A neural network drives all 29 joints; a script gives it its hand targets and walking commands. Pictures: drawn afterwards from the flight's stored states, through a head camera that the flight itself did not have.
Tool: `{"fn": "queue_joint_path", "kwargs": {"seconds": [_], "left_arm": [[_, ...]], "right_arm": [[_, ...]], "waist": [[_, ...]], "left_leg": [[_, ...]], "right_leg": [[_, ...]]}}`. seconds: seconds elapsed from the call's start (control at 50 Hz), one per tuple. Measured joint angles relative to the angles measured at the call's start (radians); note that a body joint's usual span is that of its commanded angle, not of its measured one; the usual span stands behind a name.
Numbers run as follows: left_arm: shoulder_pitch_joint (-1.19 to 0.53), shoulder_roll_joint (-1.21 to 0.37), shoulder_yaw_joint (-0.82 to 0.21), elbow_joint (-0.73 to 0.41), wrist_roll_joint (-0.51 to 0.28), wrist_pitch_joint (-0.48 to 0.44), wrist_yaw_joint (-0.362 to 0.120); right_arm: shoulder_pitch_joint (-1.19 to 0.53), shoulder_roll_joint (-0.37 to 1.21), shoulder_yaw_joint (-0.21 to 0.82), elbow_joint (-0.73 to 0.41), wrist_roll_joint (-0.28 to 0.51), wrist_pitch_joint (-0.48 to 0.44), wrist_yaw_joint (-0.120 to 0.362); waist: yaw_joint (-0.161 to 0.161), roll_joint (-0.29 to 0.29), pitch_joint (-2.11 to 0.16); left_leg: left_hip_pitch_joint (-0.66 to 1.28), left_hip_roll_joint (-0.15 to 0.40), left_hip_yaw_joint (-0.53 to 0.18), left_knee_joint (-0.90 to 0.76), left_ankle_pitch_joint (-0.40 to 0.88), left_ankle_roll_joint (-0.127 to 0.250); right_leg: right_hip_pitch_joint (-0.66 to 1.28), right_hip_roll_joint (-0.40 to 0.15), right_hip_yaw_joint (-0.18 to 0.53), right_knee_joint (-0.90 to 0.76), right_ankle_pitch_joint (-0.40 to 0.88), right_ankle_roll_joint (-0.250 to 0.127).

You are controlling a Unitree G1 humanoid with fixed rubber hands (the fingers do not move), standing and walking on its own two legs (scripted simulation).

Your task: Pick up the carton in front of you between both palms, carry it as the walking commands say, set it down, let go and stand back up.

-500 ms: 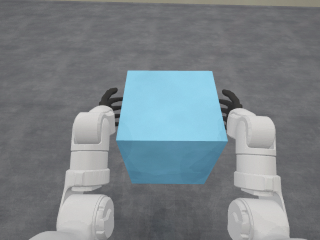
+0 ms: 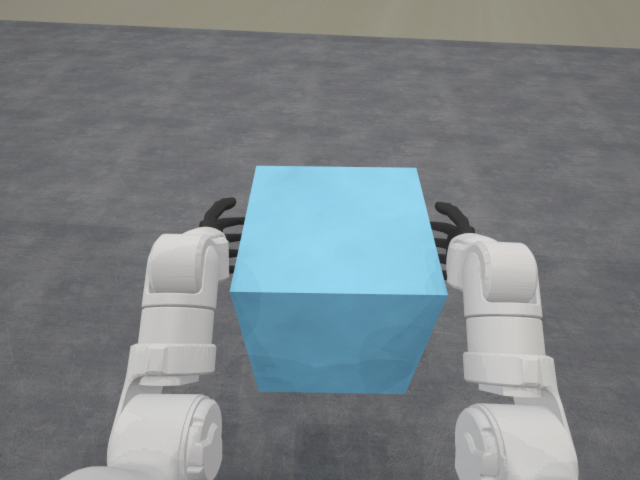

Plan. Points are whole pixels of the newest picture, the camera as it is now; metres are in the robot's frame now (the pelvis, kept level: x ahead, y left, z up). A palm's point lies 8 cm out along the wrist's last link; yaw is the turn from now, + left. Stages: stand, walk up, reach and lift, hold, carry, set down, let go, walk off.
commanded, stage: carry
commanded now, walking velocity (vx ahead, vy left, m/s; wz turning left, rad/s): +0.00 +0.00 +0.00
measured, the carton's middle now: (333, 285) +0.36 +0.00 +0.04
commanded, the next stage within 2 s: hold in 1.52 s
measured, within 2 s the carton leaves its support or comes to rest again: neither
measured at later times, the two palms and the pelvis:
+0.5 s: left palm (198, 270) +0.31 +0.16 +0.13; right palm (464, 276) +0.31 -0.14 +0.13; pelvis -0.03 +0.01 +0.00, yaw +0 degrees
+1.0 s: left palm (195, 350) +0.25 +0.16 +0.06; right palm (453, 357) +0.25 -0.14 +0.06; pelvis -0.04 +0.01 +0.00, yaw +0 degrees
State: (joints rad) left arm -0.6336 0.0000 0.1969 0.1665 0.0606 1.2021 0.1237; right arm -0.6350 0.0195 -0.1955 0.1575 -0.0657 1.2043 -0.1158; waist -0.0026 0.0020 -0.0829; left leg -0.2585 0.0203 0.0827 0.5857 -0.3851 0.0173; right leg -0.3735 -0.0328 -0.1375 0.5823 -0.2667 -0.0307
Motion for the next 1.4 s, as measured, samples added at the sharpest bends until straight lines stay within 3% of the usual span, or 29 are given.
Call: {"fn": "queue_joint_path", "kwargs": {"seconds": [0.5, 0.62, 0.8, 0.94, 1.18, 1.4], "left_arm": [[-0.003, -0.006, -0.002, 0.099, 0.016, 0.000, -0.006], [0.081, -0.043, 0.009, 0.111, 0.060, -0.062, -0.041], [0.248, -0.094, -0.014, 0.005, 0.099, -0.176, -0.063], [0.356, -0.145, 0.003, -0.024, 0.160, -0.285, -0.097], [0.396, -0.147, 0.002, 0.120, 0.226, -0.468, -0.123], [0.394, -0.147, 0.002, 0.081, 0.202, -0.476, -0.113]], "right_arm": [[0.001, -0.006, -0.006, 0.093, -0.011, 0.004, 0.008], [0.088, 0.029, -0.010, 0.107, -0.064, -0.063, 0.036], [0.260, 0.075, 0.009, -0.002, -0.100, -0.179, 0.060], [0.364, 0.124, -0.003, -0.024, -0.154, -0.289, 0.088], [0.405, 0.126, -0.006, 0.119, -0.213, -0.472, 0.113], [0.404, 0.126, -0.001, 0.082, -0.192, -0.481, 0.103]], "waist": [[0.001, 0.000, -0.036], [0.004, 0.000, -0.052], [0.005, 0.001, -0.035], [0.004, 0.002, -0.052], [0.006, -0.001, -0.074], [0.003, -0.001, -0.069]], "left_leg": [[0.011, -0.011, 0.011, -0.022, 0.047, 0.014], [0.011, -0.012, 0.013, -0.028, 0.054, 0.016], [-0.002, -0.015, 0.015, -0.024, 0.061, 0.020], [-0.006, -0.016, 0.017, -0.018, 0.060, 0.022], [-0.007, -0.020, 0.023, -0.030, 0.076, 0.027], [-0.020, -0.023, 0.027, -0.038, 0.091, 0.029]], "right_leg": [[0.022, -0.012, 0.004, -0.045, 0.062, 0.009], [0.023, -0.014, 0.005, -0.053, 0.071, 0.011], [0.013, -0.018, 0.006, -0.054, 0.081, 0.013], [0.009, -0.020, 0.008, -0.050, 0.082, 0.016], [0.008, -0.024, 0.013, -0.065, 0.101, 0.020], [-0.003, -0.027, 0.017, -0.078, 0.119, 0.021]]}}
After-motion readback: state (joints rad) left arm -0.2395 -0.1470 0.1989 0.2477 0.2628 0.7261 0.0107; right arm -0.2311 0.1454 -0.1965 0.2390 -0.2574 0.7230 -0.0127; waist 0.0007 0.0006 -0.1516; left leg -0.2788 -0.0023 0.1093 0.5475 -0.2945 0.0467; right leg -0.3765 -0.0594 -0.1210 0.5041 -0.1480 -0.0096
